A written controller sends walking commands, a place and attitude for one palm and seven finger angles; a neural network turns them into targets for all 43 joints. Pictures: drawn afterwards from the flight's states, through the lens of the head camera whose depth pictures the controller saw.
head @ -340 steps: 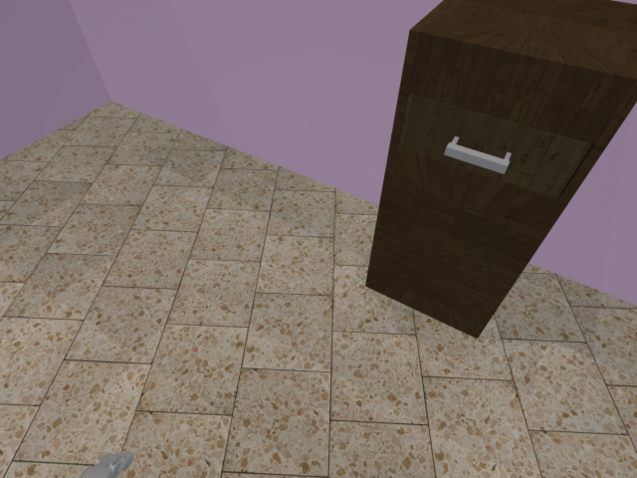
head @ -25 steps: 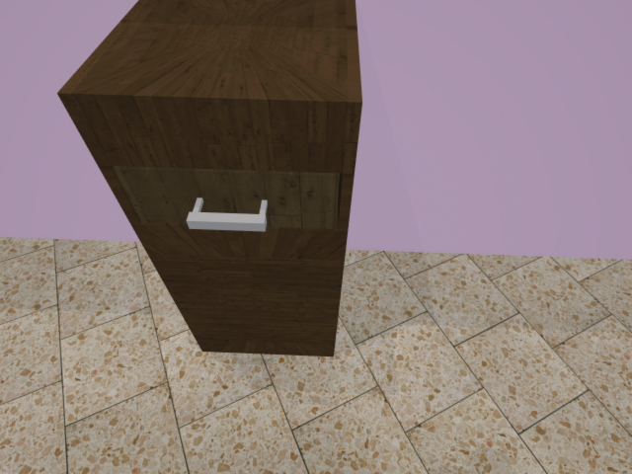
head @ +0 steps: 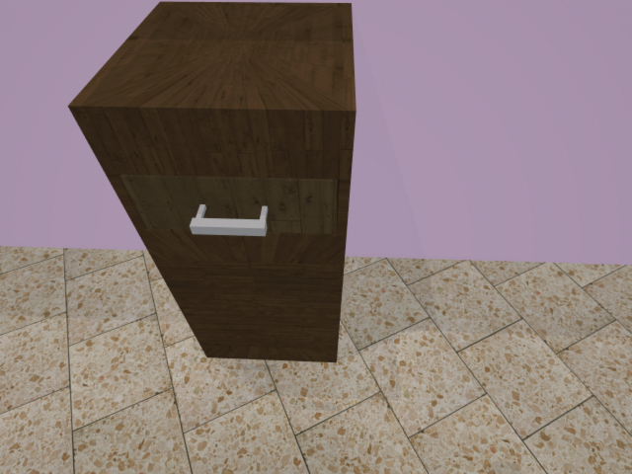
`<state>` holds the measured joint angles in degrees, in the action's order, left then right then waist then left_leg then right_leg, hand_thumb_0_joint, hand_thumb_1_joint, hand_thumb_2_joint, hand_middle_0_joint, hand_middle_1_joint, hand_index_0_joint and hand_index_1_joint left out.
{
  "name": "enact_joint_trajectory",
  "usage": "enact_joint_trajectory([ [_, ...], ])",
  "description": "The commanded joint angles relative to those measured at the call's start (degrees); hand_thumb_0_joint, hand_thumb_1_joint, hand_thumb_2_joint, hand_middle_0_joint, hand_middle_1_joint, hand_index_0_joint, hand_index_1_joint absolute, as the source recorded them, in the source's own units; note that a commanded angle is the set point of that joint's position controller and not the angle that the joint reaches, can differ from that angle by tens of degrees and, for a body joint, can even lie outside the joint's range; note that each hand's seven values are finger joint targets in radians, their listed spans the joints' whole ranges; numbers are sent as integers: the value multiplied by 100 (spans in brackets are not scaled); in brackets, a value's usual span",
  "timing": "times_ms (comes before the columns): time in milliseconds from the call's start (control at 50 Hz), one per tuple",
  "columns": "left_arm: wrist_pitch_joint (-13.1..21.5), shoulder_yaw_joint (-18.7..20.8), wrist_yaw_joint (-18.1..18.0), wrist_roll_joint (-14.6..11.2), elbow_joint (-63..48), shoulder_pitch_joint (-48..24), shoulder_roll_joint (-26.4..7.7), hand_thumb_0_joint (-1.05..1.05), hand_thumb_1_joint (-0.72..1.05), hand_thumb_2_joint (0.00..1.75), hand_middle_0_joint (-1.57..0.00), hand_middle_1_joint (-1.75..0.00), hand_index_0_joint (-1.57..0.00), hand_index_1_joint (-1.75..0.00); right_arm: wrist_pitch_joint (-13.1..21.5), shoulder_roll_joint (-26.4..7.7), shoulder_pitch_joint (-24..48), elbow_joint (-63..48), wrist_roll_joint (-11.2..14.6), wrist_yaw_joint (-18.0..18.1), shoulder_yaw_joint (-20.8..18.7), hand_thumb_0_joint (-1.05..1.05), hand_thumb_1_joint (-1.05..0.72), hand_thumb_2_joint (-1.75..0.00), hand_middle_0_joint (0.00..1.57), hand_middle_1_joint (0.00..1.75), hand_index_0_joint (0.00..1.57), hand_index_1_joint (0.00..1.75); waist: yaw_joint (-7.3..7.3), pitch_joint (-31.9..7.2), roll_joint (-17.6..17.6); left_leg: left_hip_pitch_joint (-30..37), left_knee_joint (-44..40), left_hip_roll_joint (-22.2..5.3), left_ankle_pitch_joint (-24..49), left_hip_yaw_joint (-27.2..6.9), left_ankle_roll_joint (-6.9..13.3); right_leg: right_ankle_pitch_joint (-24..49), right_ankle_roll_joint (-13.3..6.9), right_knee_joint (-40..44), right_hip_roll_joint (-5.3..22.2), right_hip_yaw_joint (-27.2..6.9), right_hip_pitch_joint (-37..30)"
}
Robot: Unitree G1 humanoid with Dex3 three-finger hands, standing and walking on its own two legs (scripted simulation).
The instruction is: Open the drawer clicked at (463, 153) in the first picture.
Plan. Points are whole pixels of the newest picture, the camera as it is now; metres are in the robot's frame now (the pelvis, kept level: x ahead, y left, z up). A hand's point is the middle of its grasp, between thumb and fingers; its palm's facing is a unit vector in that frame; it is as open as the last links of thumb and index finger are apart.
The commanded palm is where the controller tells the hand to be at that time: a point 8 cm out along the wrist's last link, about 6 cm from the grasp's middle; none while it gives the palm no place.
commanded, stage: come to a stop and stand still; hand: left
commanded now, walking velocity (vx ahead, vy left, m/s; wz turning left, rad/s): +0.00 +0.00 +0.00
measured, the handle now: (231, 218) +0.54 +0.20 -0.04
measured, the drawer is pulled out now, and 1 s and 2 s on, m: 0.00 0.00 0.00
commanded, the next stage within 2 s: look again from close up in 0.28 s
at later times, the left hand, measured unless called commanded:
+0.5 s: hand out of the picture -0.01 +0.15 -0.17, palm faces +0.03 -0.99 -0.17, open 7.4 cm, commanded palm none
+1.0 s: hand out of the picture +0.02 +0.17 -0.16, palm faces -0.06 -0.96 -0.26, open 7.3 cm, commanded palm +0.12 +0.21 -0.06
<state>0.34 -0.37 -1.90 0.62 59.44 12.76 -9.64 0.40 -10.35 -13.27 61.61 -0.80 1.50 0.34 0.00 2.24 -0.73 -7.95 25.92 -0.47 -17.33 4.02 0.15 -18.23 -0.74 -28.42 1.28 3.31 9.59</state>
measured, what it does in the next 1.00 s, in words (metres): stands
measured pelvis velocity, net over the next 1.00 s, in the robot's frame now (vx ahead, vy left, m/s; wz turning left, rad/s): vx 0.01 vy -0.01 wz -0.02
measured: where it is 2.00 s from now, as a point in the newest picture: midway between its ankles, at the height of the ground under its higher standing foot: outside the picture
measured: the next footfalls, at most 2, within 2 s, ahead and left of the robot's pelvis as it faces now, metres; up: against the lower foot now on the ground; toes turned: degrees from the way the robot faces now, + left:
none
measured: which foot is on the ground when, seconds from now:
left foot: down 0.00-1.00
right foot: down 0.00-1.00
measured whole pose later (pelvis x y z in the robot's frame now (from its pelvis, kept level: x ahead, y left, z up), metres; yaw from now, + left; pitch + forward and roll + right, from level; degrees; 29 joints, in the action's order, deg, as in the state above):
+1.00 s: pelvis +0.01 -0.01 +0.00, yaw -1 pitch +0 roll +0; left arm -4.1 -3.0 -4.0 4.8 45.8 22.5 -9.5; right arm 4.0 -9.0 -18.3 61.0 0.7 3.6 1.0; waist 2.1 2.4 -0.7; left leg -8.2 27.2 -2.1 -18.9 4.3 -0.5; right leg -18.5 -1.6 -27.9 -0.4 2.9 9.6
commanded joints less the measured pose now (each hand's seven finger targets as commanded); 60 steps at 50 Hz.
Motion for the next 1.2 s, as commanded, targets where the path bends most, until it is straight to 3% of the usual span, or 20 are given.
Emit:
enact_joint_trajectory([
  [0,85,137,-37,4,-116,362,-648,0,90,90,-20,-30,-20,-30,93,-425,-324,-64,-4,19,-36,0,-90,-90,20,30,20,30,16,20,127,-158,-464,-542,1286,-490,181,1575,-136,544,547,-539,-44],
  [100,95,125,-19,0,-7,421,-627,0,90,90,-20,-30,-20,-30,95,-410,-394,49,0,17,-17,0,-90,-90,20,30,20,30,27,58,20,-171,-512,-543,1077,-467,176,1341,-150,635,534,-532,-39],
  [280,112,104,-11,2,172,622,-513,0,90,90,-20,-30,-20,-30,96,-292,-586,230,14,32,-3,0,-90,-90,20,30,20,30,20,205,168,-235,-513,-544,919,-445,175,1165,-162,698,494,-525,42],
  [440,128,106,-25,-1,298,782,-410,0,90,90,-20,-30,-20,-30,136,-208,-716,307,20,65,-5,0,-90,-90,20,30,20,30,19,12,44,-145,-418,-565,1291,-441,194,1547,-178,571,501,-484,-83],
  [600,120,102,-41,7,364,872,-306,0,90,90,-20,-30,-20,-30,125,-137,-751,352,16,94,-9,0,-90,-90,20,30,20,30,15,220,101,-178,-389,-570,1377,-430,187,1720,-175,553,493,-454,9],
  [900,127,134,-55,3,371,918,-319,0,90,90,-20,-30,-20,-30,142,-134,-768,370,11,130,-18,0,-90,-90,20,30,20,30,37,43,61,-15,-315,-584,1901,-407,171,2307,-171,475,519,-404,-187],
  [920,264,171,-294,64,581,1318,-599,0,90,90,-20,-30,-20,-30,163,-450,-50,-97,89,61,-117,0,-90,-90,20,30,20,30,252,284,322,-706,1184,-544,2214,-119,-28,5245,128,523,875,-852,11],
  [940,1260,-358,-242,742,-8239,-3138,-2081,0,88,89,-20,-32,-20,-32,1093,-1301,-117,-2103,388,320,-60,0,-90,-90,20,30,20,30,-235,-2496,-1361,883,128,-14,3013,-86,288,4761,-252,-92,307,-1081,-446],
  [960,635,35,-681,839,-6281,-805,-1749,0,85,88,-20,-33,-20,-33,1654,-865,145,-1704,267,575,-147,0,-90,-90,20,30,20,30,91,-2202,-2417,1416,-232,-189,4576,-257,288,2729,-286,-604,9,-480,-4],
  [980,228,88,-1029,614,-6094,-565,-1362,0,83,87,-21,-34,-21,-34,1775,-819,94,-1320,369,591,-291,0,-90,-90,20,30,20,30,59,-1609,-1994,903,-39,-388,4378,-388,104,942,-151,-551,-32,-74,708],
  [1000,-408,-605,-1086,836,-4874,965,-137,0,81,86,-21,-36,-21,-36,1774,-582,43,-1366,442,579,-255,0,-90,-90,20,30,20,30,-99,-977,-1000,341,-144,-444,3807,-461,214,601,-65,-583,-97,123,1085],
  [1020,-352,-882,-1045,1027,-6140,37,-106,0,78,85,-21,-37,-21,-37,1813,-724,274,-1902,467,485,-286,0,-90,-90,20,30,20,30,-52,-556,-192,-19,52,-428,3494,-549,210,1186,-57,-373,-24,102,1033],
  [1040,-302,-815,-1097,1659,-6290,393,-413,0,76,84,-21,-39,-21,-39,1827,-987,289,-2019,296,450,-366,0,-90,-90,20,30,20,30,-55,-1070,146,-58,415,-262,3318,-430,259,1846,-82,-364,-52,-59,1093],
  [1060,-262,-837,-1243,2221,-6316,427,-648,0,74,83,-21,-40,-21,-40,1762,-1106,348,-2180,115,380,-325,0,-90,-90,20,30,20,30,-145,-1053,413,-365,673,-112,3041,-476,259,2066,-124,-439,-50,-114,1300],
  [1080,-322,-882,-1368,2690,-6222,620,-615,0,71,82,-21,-42,-21,-42,1638,-1111,289,-2425,31,286,-337,0,-90,-90,20,30,20,30,-137,-1245,605,-572,867,-3,2972,-504,260,2140,-137,-600,-75,-118,1403],
  [1100,-382,-938,-1508,3281,-5899,821,-552,0,69,81,-22,-43,-22,-43,1456,-1071,233,-2525,-65,222,-371,0,-90,-90,20,30,20,30,-81,-1289,1292,-912,1005,66,2631,-472,226,1910,-114,-692,-119,-105,1558],
  [1120,-416,-1002,-1609,3751,-5490,1445,-353,0,67,80,-22,-45,-22,-45,1278,-1063,388,-2726,-118,132,-456,0,-90,-90,20,30,20,30,93,-1077,1649,-1346,1043,95,2123,-450,167,1594,-107,-727,-134,-131,1638],
  [1160,-366,-880,-1756,4639,-5098,2454,-395,0,62,78,-22,-48,-22,-48,825,-1065,705,-2994,-200,-97,-522,0,-90,-90,20,30,20,30,476,-791,1910,-2080,1043,198,1303,-302,61,1319,-186,-748,-145,-407,1583],
  [1180,-257,-520,-1783,4997,-5199,2721,-731,0,60,77,-22,-50,-22,-50,579,-1036,818,-3089,-179,-234,-557,0,-90,-90,20,30,20,30,725,-988,1723,-2312,1095,223,1346,-212,16,1868,-254,-877,-107,-665,1298],
])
